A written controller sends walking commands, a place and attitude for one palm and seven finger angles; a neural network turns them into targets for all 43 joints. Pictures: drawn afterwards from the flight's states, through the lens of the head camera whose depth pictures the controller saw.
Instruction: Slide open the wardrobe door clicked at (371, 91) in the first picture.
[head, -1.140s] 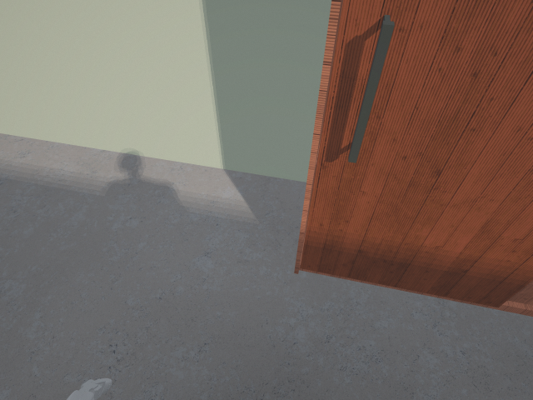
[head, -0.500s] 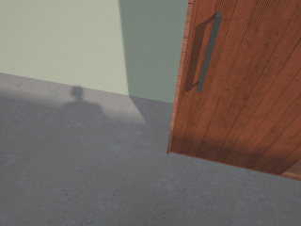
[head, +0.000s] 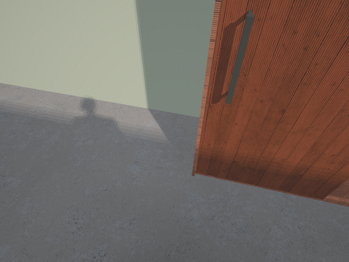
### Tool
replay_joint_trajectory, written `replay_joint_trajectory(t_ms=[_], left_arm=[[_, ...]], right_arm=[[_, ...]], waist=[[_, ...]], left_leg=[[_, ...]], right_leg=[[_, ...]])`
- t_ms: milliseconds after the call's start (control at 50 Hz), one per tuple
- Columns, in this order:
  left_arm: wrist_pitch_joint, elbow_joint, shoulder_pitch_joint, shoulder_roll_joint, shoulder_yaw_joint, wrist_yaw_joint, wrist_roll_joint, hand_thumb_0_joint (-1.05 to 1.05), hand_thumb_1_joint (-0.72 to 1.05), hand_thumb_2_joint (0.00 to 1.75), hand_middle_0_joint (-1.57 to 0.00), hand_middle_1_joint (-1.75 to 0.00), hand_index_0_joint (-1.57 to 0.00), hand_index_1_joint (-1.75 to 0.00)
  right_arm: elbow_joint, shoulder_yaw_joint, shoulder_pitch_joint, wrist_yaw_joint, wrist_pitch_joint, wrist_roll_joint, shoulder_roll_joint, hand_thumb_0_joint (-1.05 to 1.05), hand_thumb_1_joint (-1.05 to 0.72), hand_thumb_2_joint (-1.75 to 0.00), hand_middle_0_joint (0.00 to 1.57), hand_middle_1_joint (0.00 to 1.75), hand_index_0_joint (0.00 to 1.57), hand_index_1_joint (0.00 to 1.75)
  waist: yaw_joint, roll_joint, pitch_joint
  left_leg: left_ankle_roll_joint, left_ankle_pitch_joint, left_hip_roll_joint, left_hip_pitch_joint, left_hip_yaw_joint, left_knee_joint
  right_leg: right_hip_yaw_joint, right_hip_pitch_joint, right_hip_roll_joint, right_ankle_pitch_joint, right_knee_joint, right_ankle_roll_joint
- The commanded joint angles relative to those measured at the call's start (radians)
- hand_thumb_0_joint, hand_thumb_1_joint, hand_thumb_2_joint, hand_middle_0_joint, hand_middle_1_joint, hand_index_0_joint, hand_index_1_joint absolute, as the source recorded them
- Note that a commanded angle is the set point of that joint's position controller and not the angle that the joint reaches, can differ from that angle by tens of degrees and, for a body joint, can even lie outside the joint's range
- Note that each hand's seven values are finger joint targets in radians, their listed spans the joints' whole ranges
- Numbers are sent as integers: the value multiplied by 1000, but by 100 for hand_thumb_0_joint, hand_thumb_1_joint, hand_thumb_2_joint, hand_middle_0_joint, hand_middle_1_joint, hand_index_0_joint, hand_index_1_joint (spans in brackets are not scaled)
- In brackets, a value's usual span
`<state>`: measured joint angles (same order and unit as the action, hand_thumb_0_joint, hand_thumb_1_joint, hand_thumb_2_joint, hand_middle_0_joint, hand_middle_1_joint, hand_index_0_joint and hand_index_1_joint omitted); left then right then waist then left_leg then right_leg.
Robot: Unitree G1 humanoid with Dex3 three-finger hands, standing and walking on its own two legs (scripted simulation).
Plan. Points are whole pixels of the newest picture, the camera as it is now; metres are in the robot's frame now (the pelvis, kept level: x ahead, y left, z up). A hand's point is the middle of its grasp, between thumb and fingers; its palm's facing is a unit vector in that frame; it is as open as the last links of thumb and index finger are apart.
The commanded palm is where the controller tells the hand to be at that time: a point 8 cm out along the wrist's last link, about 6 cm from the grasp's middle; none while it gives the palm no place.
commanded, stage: look at it before walking up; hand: left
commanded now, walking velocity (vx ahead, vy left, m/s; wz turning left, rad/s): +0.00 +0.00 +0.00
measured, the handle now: (237, 62) +0.73 -0.17 +0.09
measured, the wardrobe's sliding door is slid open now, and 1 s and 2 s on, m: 0.00 0.00 0.00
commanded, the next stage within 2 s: turn to face it in 0.30 s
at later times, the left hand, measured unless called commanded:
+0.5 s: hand out of the picture +0.09 +0.25 -0.15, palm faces -0.02 -0.94 -0.34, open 7.4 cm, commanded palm none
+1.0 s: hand out of the picture +0.08 +0.19 -0.18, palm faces -0.12 -0.97 -0.21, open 7.4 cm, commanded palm none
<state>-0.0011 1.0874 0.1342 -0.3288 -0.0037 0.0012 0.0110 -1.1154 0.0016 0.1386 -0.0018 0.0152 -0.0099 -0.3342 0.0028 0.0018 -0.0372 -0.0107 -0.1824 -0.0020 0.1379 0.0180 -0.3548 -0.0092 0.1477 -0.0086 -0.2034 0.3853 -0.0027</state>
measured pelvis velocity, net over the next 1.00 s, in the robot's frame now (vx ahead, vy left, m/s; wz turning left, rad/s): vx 0.01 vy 0.00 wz -0.13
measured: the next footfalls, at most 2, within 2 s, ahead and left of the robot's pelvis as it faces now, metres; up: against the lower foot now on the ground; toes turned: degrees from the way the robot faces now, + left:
left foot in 1.60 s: +0.31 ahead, -0.02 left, +0.00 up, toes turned -4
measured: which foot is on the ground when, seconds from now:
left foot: down 0.00-1.00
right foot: down 0.00-1.00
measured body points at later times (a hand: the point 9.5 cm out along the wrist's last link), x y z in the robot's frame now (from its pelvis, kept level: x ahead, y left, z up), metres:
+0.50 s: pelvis +0.02 +0.00 +0.00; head +0.03 +0.00 +0.45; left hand +0.09 +0.29 -0.13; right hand +0.10 -0.30 -0.13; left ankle +0.01 +0.13 -0.75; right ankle +0.01 -0.12 -0.75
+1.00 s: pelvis +0.01 +0.00 -0.01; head +0.03 +0.00 +0.44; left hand +0.09 +0.24 -0.16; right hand +0.01 -0.25 -0.17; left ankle +0.01 +0.13 -0.75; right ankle +0.00 -0.12 -0.74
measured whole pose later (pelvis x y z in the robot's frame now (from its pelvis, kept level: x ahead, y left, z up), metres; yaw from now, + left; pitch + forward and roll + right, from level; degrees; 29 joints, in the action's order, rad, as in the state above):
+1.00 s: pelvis +0.01 +0.00 -0.01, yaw -7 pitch -1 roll +1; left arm 0.05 1.00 0.22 -0.21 0.02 0.01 0.02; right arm -1.06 0.03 0.22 -0.02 -0.02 -0.02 -0.20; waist 0.00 -0.01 -0.05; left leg -0.01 -0.32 0.04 0.21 -0.10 -0.54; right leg 0.10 0.27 0.04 -0.31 0.59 -0.01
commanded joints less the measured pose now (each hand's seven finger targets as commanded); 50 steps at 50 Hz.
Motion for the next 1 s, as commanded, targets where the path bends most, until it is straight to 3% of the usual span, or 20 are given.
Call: replay_joint_trajectory(t_ms=[0,480,620,760,880,900,940,960,980], left_arm=[[-25,-68,-47,-212,42,-10,1,0,90,90,-20,-30,-20,-30],[-25,-71,-53,-215,45,-11,1,0,90,90,-20,-30,-20,-30],[8,-83,6,-116,33,-16,2,0,90,90,-20,-30,-20,-30],[19,-117,50,-95,45,-19,5,0,90,90,-20,-30,-20,-30],[24,-144,72,-64,54,-16,8,0,90,90,-20,-30,-20,-30],[25,-142,89,-57,57,-12,8,0,90,90,-20,-30,-20,-30],[31,-153,91,-43,63,3,15,0,90,90,-20,-30,-20,-30],[35,-167,86,-31,68,11,19,0,90,90,-20,-30,-20,-30],[37,-175,87,-9,74,19,21,0,90,90,-20,-30,-20,-30]], right_arm=[[69,35,-50,-13,21,0,-205,0,-90,-90,20,30,20,30],[72,37,-66,-19,20,0,-204,0,-90,-90,20,30,20,30],[82,24,-4,-26,0,-1,-94,0,-90,-90,20,30,20,30],[108,41,37,-33,-9,-1,-69,0,-90,-90,20,30,20,30],[124,54,52,-34,-13,-1,-40,0,-90,-90,20,30,20,30],[122,54,58,-33,-14,-4,-38,0,-90,-90,20,30,20,30],[121,65,80,-29,-16,-12,-55,0,-90,-90,20,30,20,30],[123,73,96,-28,-15,-18,-75,0,-90,-90,20,30,20,30],[120,84,107,-29,-11,-19,-108,0,-90,-90,20,30,20,30]], waist=[[0,-5,49],[-2,-4,68],[-5,-14,72],[-5,-8,79],[-3,1,55],[-3,-7,62],[-4,13,28],[-14,60,-17],[-22,149,-38]], left_leg=[[33,72,109,8,102,60],[25,161,120,-41,69,41],[7,174,126,-27,18,-18],[11,173,137,-6,-9,-78],[23,35,141,45,-12,-96],[25,-73,144,33,-10,-88],[54,-376,180,50,53,-17],[82,-509,224,58,119,49],[130,-594,320,86,218,142]], right_leg=[[116,1,-113,42,-83,-29],[122,-19,-112,207,-64,-35],[141,12,-102,275,2,-23],[162,52,-85,310,80,-30],[189,112,-66,204,103,-37],[192,128,-55,84,93,-39],[170,203,-4,-276,102,-38],[136,279,34,-362,166,-30],[50,299,68,-306,344,-15]])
